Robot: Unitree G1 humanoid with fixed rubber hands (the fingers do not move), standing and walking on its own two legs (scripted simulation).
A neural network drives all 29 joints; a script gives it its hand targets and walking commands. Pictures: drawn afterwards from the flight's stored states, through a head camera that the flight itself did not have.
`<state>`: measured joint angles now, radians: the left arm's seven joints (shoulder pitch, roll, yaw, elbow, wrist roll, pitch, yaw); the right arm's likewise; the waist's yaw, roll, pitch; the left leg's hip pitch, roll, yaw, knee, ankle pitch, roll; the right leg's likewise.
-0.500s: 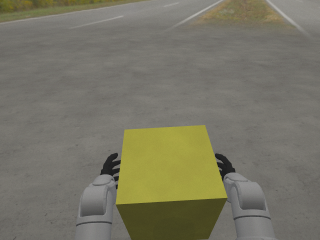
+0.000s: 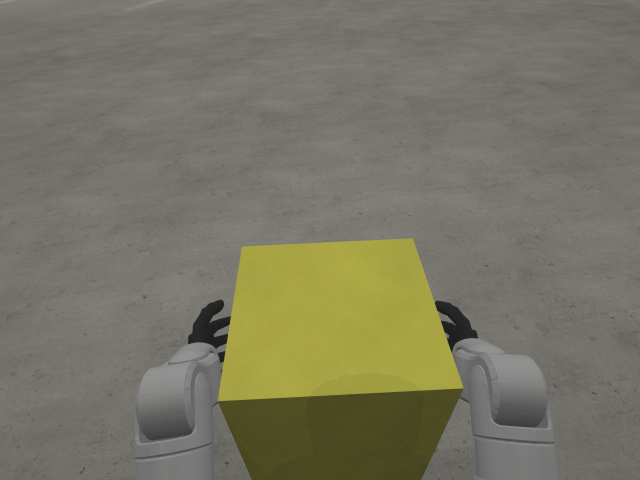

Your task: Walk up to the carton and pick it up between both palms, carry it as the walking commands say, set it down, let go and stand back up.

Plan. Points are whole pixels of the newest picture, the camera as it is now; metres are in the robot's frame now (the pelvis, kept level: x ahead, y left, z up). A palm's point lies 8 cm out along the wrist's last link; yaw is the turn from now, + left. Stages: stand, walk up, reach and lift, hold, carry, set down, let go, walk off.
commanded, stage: carry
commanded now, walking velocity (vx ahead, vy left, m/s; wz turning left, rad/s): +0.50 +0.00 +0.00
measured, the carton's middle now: (333, 369) +0.27 +0.00 +0.03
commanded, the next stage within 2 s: none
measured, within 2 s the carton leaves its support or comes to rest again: neither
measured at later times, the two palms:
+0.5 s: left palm (218, 211) +0.61 +0.20 +0.05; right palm (376, 203) +0.60 -0.11 +0.04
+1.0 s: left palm (233, 124) +0.94 +0.20 +0.07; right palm (352, 114) +0.96 -0.10 +0.07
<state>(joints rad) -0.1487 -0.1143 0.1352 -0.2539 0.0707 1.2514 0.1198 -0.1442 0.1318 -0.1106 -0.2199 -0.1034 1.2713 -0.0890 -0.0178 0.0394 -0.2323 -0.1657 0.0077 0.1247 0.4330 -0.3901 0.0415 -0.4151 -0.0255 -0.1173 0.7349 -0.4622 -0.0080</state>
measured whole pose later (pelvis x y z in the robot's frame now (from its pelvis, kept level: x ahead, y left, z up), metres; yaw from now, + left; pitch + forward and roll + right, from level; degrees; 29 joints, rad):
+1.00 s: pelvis +0.69 +0.03 +0.01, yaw +2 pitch +5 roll -2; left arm -0.13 -0.13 0.10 -0.28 0.08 1.19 0.12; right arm -0.14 0.13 -0.15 -0.28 -0.10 1.24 -0.07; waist 0.04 0.03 -0.10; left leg -0.53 0.06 0.07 0.86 -0.37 -0.01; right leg -0.23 -0.01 -0.20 0.37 -0.22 -0.02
